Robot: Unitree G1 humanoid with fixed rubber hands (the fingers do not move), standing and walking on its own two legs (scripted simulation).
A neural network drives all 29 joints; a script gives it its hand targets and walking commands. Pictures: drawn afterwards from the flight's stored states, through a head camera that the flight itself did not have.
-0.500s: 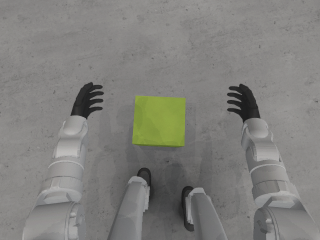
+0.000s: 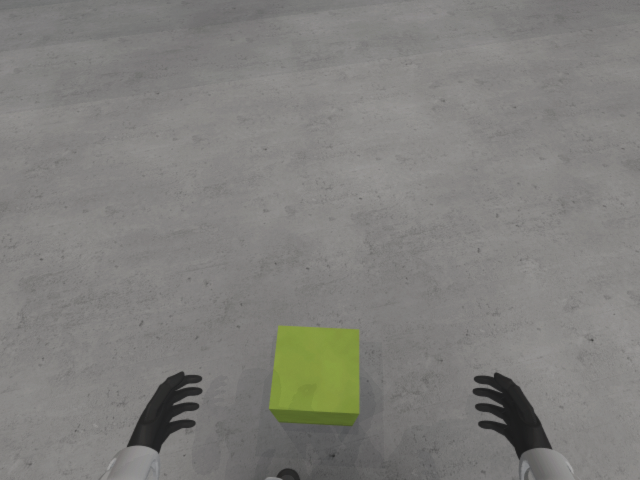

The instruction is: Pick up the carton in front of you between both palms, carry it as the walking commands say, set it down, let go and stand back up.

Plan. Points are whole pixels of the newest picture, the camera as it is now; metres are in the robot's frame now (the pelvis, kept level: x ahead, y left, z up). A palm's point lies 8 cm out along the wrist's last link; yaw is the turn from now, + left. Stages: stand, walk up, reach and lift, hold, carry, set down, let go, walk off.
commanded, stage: let go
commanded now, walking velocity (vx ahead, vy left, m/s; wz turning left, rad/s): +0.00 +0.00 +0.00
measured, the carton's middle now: (316, 378) +0.38 +0.04 -0.64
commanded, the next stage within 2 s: stand in 0.52 s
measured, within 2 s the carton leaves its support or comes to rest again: neither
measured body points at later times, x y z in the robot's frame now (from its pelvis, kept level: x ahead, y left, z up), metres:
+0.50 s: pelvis +0.01 -0.01 +0.01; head +0.03 +0.00 +0.46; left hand +0.18 +0.23 -0.07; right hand +0.18 -0.24 -0.07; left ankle +0.03 +0.12 -0.73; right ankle -0.05 -0.12 -0.73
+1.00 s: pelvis +0.01 +0.00 +0.00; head +0.01 +0.02 +0.45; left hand +0.12 +0.29 -0.11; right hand +0.13 -0.28 -0.10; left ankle +0.03 +0.12 -0.73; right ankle -0.05 -0.12 -0.73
